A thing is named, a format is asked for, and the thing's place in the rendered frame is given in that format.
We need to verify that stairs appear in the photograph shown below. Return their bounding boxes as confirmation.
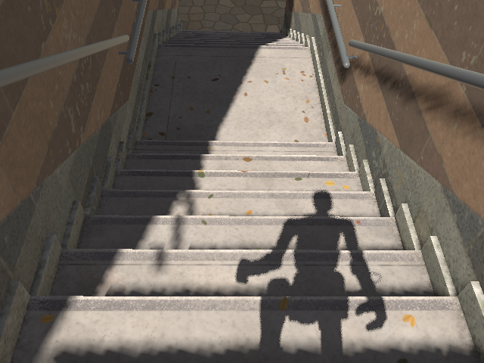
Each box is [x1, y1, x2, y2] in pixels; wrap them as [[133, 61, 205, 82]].
[[163, 30, 305, 47], [11, 140, 480, 363]]

